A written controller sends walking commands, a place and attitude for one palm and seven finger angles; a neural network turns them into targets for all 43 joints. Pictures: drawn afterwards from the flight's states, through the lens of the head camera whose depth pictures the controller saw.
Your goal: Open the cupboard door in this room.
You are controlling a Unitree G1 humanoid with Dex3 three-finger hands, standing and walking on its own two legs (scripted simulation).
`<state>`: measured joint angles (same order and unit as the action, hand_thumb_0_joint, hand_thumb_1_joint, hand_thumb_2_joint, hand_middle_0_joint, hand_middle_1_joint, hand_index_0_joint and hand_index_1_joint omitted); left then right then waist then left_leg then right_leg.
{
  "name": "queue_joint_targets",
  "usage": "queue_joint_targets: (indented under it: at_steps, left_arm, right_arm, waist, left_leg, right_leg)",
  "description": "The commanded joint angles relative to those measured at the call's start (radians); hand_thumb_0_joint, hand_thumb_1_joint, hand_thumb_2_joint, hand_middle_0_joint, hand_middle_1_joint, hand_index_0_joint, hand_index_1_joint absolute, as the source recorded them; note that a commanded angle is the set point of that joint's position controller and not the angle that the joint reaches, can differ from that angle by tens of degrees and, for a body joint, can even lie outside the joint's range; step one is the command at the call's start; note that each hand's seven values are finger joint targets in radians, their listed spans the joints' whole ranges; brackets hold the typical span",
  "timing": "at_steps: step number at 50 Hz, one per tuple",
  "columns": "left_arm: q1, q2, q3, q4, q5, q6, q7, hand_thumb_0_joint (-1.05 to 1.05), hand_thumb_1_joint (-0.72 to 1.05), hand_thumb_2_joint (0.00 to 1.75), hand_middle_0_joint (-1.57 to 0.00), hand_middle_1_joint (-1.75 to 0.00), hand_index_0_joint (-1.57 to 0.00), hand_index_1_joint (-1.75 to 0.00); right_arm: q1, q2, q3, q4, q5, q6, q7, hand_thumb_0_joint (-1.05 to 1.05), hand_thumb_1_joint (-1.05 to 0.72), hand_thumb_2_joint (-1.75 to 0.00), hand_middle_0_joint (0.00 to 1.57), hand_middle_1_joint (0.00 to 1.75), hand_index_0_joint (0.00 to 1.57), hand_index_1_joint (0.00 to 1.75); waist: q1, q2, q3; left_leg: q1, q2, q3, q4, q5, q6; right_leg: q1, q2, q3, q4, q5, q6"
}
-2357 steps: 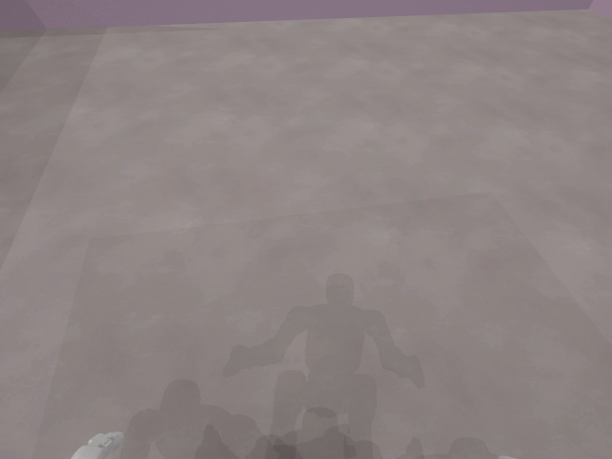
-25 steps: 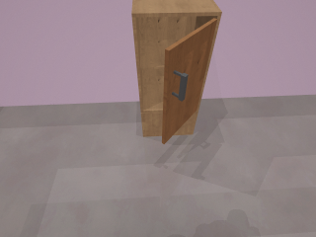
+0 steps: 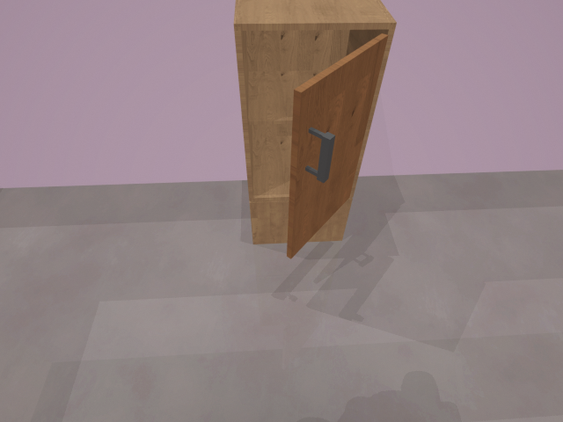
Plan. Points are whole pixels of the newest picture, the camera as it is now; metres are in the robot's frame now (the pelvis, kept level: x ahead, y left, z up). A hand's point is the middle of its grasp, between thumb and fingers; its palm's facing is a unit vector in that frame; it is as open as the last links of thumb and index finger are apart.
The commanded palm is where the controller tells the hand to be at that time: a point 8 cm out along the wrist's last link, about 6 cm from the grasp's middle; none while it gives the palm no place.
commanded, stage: walk to a spot facing it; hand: left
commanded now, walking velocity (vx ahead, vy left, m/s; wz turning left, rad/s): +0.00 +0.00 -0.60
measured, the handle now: (318, 155) +0.69 -0.05 -0.04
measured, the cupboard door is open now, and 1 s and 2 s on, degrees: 47 47 47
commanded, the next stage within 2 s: none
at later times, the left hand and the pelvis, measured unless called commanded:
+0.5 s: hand out of the picture +0.07 +0.16 -0.18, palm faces -0.13 -0.95 -0.29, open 7.4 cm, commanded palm none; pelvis -0.01 -0.03 -0.02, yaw -13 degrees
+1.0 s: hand (194, 409) +0.18 +0.16 -0.18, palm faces -0.42 -0.88 -0.22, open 7.4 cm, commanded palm none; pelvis +0.00 +0.00 -0.01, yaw -30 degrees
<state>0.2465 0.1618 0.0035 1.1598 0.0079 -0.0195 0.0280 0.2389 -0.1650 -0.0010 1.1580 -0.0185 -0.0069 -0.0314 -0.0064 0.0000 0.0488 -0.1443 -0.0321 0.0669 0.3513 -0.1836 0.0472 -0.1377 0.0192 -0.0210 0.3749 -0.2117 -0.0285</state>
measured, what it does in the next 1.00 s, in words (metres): steps on the spot, turning right: left foot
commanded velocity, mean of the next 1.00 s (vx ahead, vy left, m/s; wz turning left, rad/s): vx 0.00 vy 0.00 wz -0.60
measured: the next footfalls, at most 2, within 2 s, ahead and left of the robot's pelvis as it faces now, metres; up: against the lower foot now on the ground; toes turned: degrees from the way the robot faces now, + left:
left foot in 0.86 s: +0.09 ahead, +0.10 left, +0.00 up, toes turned -27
right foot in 1.18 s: -0.04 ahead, -0.14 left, +0.00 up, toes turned -41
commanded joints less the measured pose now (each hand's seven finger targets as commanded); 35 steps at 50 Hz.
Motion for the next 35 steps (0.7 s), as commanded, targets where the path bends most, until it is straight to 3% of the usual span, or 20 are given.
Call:
queue_joint_targets:
  at_steps: [1,3,6,10,11,12,14,15,17,19,20,21,22,23,24,25,28,30,35]
  left_arm:
    - [0.051,0.110,0.014,-0.023,-0.001,-0.003,0.008,0.00,0.90,0.90,-0.20,-0.30,-0.20,-0.30]
    - [0.058,0.100,0.021,-0.030,-0.001,0.008,0.008,0.00,0.90,0.90,-0.20,-0.30,-0.20,-0.30]
    - [0.036,0.125,0.044,-0.059,0.003,0.025,0.002,0.00,0.90,0.90,-0.20,-0.30,-0.20,-0.30]
    - [0.015,0.131,0.068,-0.116,0.011,0.045,-0.011,0.00,0.90,0.90,-0.20,-0.30,-0.20,-0.30]
    - [0.014,0.126,0.073,-0.129,0.012,0.048,-0.014,0.00,0.90,0.90,-0.20,-0.30,-0.20,-0.30]
    - [0.009,0.122,0.076,-0.141,0.013,0.055,-0.018,0.00,0.90,0.90,-0.20,-0.30,-0.20,-0.30]
    - [-0.010,0.116,0.086,-0.170,0.017,0.065,-0.024,0.00,0.90,0.90,-0.20,-0.30,-0.20,-0.30]
    - [-0.018,0.113,0.088,-0.182,0.017,0.066,-0.027,0.00,0.90,0.90,-0.20,-0.30,-0.20,-0.30]
    - [-0.002,0.095,0.087,-0.190,0.017,0.062,-0.033,0.00,0.90,0.90,-0.20,-0.30,-0.20,-0.30]
    - [0.075,0.099,0.091,-0.178,0.016,0.056,-0.034,0.00,0.90,0.90,-0.20,-0.30,-0.20,-0.30]
    - [0.116,0.136,0.098,-0.170,0.022,0.048,-0.030,0.00,0.90,0.90,-0.20,-0.30,-0.20,-0.30]
    - [0.116,0.250,0.117,-0.178,0.034,0.038,-0.014,0.00,0.90,0.90,-0.20,-0.30,-0.20,-0.30]
    - [0.144,0.267,0.120,-0.180,0.016,0.035,-0.006,0.00,0.90,0.90,-0.20,-0.30,-0.20,-0.30]
    - [0.113,0.273,0.124,-0.192,0.011,0.036,-0.001,0.00,0.90,0.90,-0.20,-0.30,-0.20,-0.30]
    - [0.073,0.240,0.127,-0.206,0.015,0.034,0.006,0.00,0.90,0.90,-0.20,-0.30,-0.20,-0.30]
    - [0.054,0.237,0.124,-0.215,0.015,0.033,0.007,0.00,0.90,0.90,-0.20,-0.30,-0.20,-0.30]
    - [0.050,0.225,0.121,-0.231,0.014,0.026,0.008,0.00,0.90,0.90,-0.20,-0.30,-0.20,-0.30]
    - [0.052,0.236,0.122,-0.238,0.016,0.029,0.004,0.00,0.90,0.90,-0.20,-0.30,-0.20,-0.30]
    - [0.042,0.251,0.128,-0.261,0.023,0.040,-0.008,0.00,0.90,0.90,-0.20,-0.30,-0.20,-0.30]
  right_arm:
    - [0.051,-0.098,-0.012,-0.022,0.000,-0.010,-0.009,0.00,-0.90,-0.90,0.20,0.30,0.20,0.30]
    - [0.071,-0.085,-0.014,-0.024,0.001,-0.001,-0.014,0.00,-0.90,-0.90,0.20,0.30,0.20,0.30]
    - [0.063,-0.112,-0.034,-0.047,0.000,0.011,-0.019,0.00,-0.90,-0.90,0.20,0.30,0.20,0.30]
    - [0.040,-0.155,-0.062,-0.100,-0.003,0.019,-0.025,0.00,-0.90,-0.90,0.20,0.30,0.20,0.30]
    - [0.036,-0.168,-0.069,-0.112,-0.005,0.020,-0.026,0.00,-0.90,-0.90,0.20,0.30,0.20,0.30]
    - [0.032,-0.184,-0.075,-0.122,-0.006,0.019,-0.027,0.00,-0.90,-0.90,0.20,0.30,0.20,0.30]
    - [0.030,-0.193,-0.081,-0.143,-0.012,0.015,-0.026,0.00,-0.90,-0.90,0.20,0.30,0.20,0.30]
    - [0.019,-0.193,-0.080,-0.156,-0.014,0.014,-0.025,0.00,-0.90,-0.90,0.20,0.30,0.20,0.30]
    - [-0.022,-0.196,-0.083,-0.179,-0.020,0.013,-0.022,0.00,-0.90,-0.90,0.20,0.30,0.20,0.30]
    - [-0.058,-0.206,-0.087,-0.202,-0.013,0.018,-0.019,0.00,-0.90,-0.90,0.20,0.30,0.20,0.30]
    - [-0.080,-0.189,-0.088,-0.219,-0.004,0.026,-0.016,0.00,-0.90,-0.90,0.20,0.30,0.20,0.30]
    - [-0.069,-0.119,-0.083,-0.250,0.008,0.029,-0.010,0.00,-0.90,-0.90,0.20,0.30,0.20,0.30]
    - [-0.119,-0.143,-0.081,-0.269,0.004,0.039,-0.003,0.00,-0.90,-0.90,0.20,0.30,0.20,0.30]
    - [-0.093,-0.140,-0.084,-0.269,0.005,0.040,0.005,0.00,-0.90,-0.90,0.20,0.30,0.20,0.30]
    - [-0.137,-0.128,-0.084,-0.266,0.005,0.038,0.002,0.00,-0.90,-0.90,0.20,0.30,0.20,0.30]
    - [-0.145,-0.128,-0.084,-0.271,0.005,0.038,0.000,0.00,-0.90,-0.90,0.20,0.30,0.20,0.30]
    - [-0.144,-0.117,-0.080,-0.278,0.008,0.038,0.001,0.00,-0.90,-0.90,0.20,0.30,0.20,0.30]
    - [-0.154,-0.108,-0.076,-0.287,0.009,0.041,0.000,0.00,-0.90,-0.90,0.20,0.30,0.20,0.30]
    - [-0.175,-0.122,-0.079,-0.320,0.013,0.035,-0.004,0.00,-0.90,-0.90,0.20,0.30,0.20,0.30]
  waist:
    - [-0.002,0.009,0.022]
    - [-0.002,0.001,0.013]
    - [-0.007,-0.002,0.019]
    - [-0.004,0.065,0.009]
    - [0.000,0.089,0.003]
    - [0.001,0.133,0.009]
    - [0.000,0.158,0.004]
    - [0.004,0.144,0.004]
    - [0.025,0.111,-0.008]
    - [0.063,0.025,-0.033]
    - [0.082,-0.110,-0.026]
    - [0.068,-0.406,-0.024]
    - [0.104,-0.334,-0.014]
    - [0.068,-0.206,-0.028]
    - [0.061,-0.158,-0.020]
    - [0.050,-0.152,-0.032]
    - [0.041,-0.072,-0.096]
    - [0.043,-0.065,-0.093]
    - [0.046,-0.144,-0.060]
  left_leg:
    - [0.015,0.138,-0.126,-0.062,0.083,-0.006]
    - [0.024,0.147,-0.104,-0.023,0.084,-0.008]
    - [0.015,0.165,-0.082,0.010,0.044,-0.007]
    - [0.020,0.242,-0.125,-0.011,-0.004,0.029]
    - [0.017,0.281,-0.157,-0.031,-0.016,0.052]
    - [0.007,0.335,-0.192,-0.064,-0.014,0.084]
    - [-0.001,0.424,-0.217,-0.094,0.050,0.148]
    - [-0.014,0.432,-0.198,-0.084,0.081,0.154]
    - [-0.025,0.409,-0.112,-0.008,0.197,0.127]
    - [-0.085,0.349,-0.022,0.129,0.166,0.059]
    - [-0.141,0.242,0.045,0.276,0.017,-0.006]
    - [-0.342,0.088,0.134,0.479,-0.339,-0.076]
    - [-0.380,0.057,0.015,0.673,-0.449,-0.077]
    - [-0.392,0.082,-0.037,0.744,-0.395,-0.075]
    - [-0.433,0.089,-0.064,0.769,-0.349,-0.077]
    - [-0.450,0.092,-0.088,0.785,-0.311,-0.084]
    - [-0.407,0.082,-0.088,0.733,-0.254,-0.100]
    - [-0.380,0.067,-0.082,0.677,-0.241,-0.105]
    - [-0.325,0.045,-0.088,0.538,-0.253,-0.100]
  right_leg:
    - [-0.052,-0.122,0.120,-0.072,0.090,-0.020]
    - [-0.074,-0.119,0.134,-0.045,0.123,-0.020]
    - [-0.123,-0.113,0.157,0.005,0.151,-0.028]
    - [-0.205,-0.061,0.139,0.130,0.106,-0.021]
    - [-0.224,-0.039,0.123,0.197,0.063,-0.017]
    - [-0.251,-0.020,0.097,0.298,-0.066,-0.010]
    - [-0.292,-0.031,0.054,0.495,-0.278,0.008]
    - [-0.291,-0.048,0.059,0.517,-0.301,0.009]
    - [-0.234,-0.061,0.038,0.434,-0.274,0.012]
    - [-0.105,-0.051,0.023,0.236,-0.099,0.013]
    - [-0.065,-0.091,0.142,0.052,0.106,-0.009]
    - [0.010,-0.321,0.493,-0.073,0.275,-0.089]
    - [-0.004,-0.373,0.560,-0.094,0.373,-0.171]
    - [-0.004,-0.367,0.516,-0.071,0.285,-0.212]
    - [0.004,-0.307,0.507,-0.045,0.315,-0.209]
    - [0.029,-0.280,0.483,-0.018,0.355,-0.199]
    - [0.072,-0.235,0.425,0.011,0.435,-0.179]
    - [0.053,-0.215,0.422,-0.002,0.398,-0.175]
    - [-0.002,-0.191,0.469,-0.019,0.306,-0.173]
